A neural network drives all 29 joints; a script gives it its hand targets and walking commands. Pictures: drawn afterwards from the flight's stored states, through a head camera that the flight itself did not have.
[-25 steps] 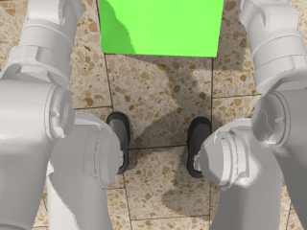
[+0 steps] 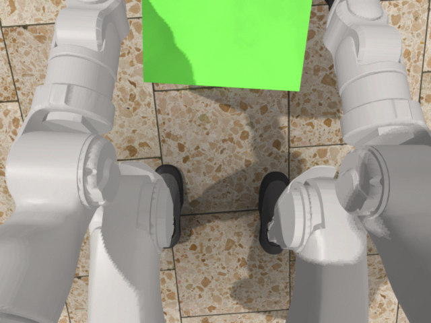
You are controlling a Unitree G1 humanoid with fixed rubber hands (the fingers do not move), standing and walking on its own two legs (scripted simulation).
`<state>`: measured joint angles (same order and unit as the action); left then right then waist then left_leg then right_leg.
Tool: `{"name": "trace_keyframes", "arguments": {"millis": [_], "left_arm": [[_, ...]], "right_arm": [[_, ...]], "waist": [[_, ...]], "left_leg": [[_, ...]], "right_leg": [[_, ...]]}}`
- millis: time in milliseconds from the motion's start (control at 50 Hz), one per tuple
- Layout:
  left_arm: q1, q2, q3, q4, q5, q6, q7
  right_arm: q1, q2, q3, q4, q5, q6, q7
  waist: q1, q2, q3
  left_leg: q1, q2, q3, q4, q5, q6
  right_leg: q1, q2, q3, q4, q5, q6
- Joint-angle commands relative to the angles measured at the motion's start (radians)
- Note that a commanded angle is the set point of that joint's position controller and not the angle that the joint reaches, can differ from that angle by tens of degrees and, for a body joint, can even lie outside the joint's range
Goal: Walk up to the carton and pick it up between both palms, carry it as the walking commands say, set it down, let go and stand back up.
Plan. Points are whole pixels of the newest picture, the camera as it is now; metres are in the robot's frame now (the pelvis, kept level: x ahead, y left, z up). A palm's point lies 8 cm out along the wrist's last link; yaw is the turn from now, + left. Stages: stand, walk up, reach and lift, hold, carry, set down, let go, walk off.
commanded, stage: reach and lift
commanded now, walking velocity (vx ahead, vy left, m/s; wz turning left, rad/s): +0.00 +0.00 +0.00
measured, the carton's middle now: out of the picture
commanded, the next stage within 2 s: none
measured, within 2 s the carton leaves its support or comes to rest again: neither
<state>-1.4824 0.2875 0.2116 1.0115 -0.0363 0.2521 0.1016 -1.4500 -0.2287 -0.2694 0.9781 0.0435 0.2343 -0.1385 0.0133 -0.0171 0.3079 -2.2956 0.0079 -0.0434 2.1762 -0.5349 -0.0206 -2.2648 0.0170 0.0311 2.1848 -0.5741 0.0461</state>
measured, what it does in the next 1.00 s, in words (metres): rises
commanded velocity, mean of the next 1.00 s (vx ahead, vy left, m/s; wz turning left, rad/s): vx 0.00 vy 0.00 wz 0.00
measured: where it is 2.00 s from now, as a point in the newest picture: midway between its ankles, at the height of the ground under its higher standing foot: (220, 222)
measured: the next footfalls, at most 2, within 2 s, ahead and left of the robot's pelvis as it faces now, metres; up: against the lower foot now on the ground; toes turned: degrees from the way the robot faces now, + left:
none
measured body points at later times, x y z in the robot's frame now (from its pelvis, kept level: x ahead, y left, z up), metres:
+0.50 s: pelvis +0.01 +0.00 +0.04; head +0.35 +0.02 +0.33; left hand +0.56 +0.17 -0.09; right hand +0.56 -0.13 -0.09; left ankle +0.12 +0.13 -0.34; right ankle +0.11 -0.13 -0.34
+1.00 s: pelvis +0.00 +0.00 +0.08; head +0.31 +0.02 +0.41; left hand +0.53 +0.17 -0.01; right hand +0.54 -0.13 -0.01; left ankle +0.12 +0.13 -0.34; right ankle +0.11 -0.13 -0.34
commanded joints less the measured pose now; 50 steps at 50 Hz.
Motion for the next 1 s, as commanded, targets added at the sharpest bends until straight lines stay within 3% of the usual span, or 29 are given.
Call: {"name": "trace_keyframes", "arguments": {"millis": [0,120,300,560,700,980], "left_arm": [[-0.625,-1.03,-0.288,-0.222,-0.093,-0.026,-0.308],[-0.56,-1.064,-0.271,-0.231,-0.038,-0.009,-0.316],[-0.539,-1.098,-0.324,-0.312,-0.03,0.002,-0.303],[-0.44,-1.153,-0.264,-0.266,0.045,0.04,-0.302],[-0.427,-1.174,-0.238,-0.262,0.062,0.068,-0.313],[-0.38,-1.234,-0.255,-0.29,0.078,0.096,-0.33]], "right_arm": [[-0.693,0.986,0.329,-0.214,0.086,-0.02,0.312],[-0.619,1.016,0.31,-0.205,0.038,-0.004,0.324],[-0.587,1.054,0.351,-0.281,0.034,0.011,0.324],[-0.475,1.099,0.309,-0.257,-0.041,0.052,0.326],[-0.466,1.132,0.298,-0.271,-0.058,0.087,0.33],[-0.409,1.198,0.303,-0.275,-0.073,0.111,0.351]], "waist": [[0.002,0.026,-1.373],[-0.006,0.032,-1.38],[-0.008,0.039,-1.568],[-0.018,0.04,-1.5],[-0.006,0.023,-1.482],[-0.012,0.022,-1.615]], "left_leg": [[0.711,-0.116,0.138,-0.159,0.319,0.023],[0.711,-0.121,0.136,-0.185,0.357,0.017],[0.816,-0.135,0.139,-0.22,0.441,0.008],[0.744,-0.15,0.145,-0.333,0.339,0.001],[0.718,-0.156,0.148,-0.386,0.273,0.007],[0.8,-0.159,0.139,-0.469,0.334,0.005]], "right_leg": [[0.581,0.118,-0.139,-0.177,0.296,-0.029],[0.545,0.121,-0.136,-0.2,0.326,-0.029],[0.594,0.128,-0.137,-0.237,0.385,-0.02],[0.572,0.135,-0.134,-0.35,0.307,-0.019],[0.611,0.137,-0.127,-0.407,0.263,-0.015],[0.672,0.149,-0.126,-0.482,0.318,-0.016]]}}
